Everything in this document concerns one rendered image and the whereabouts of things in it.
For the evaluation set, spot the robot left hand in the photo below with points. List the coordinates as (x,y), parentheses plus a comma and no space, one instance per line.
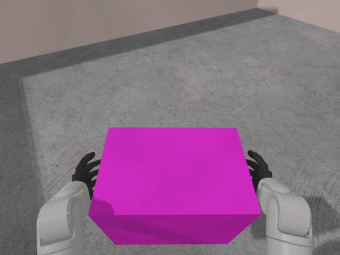
(83,174)

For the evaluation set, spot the right robot forearm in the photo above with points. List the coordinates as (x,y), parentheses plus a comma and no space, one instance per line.
(288,219)

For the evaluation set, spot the left robot forearm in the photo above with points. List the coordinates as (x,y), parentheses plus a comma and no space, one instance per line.
(60,229)

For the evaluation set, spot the carton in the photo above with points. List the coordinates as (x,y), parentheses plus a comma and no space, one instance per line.
(173,185)

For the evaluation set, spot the robot right hand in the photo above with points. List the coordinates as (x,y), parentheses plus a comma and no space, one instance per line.
(260,171)

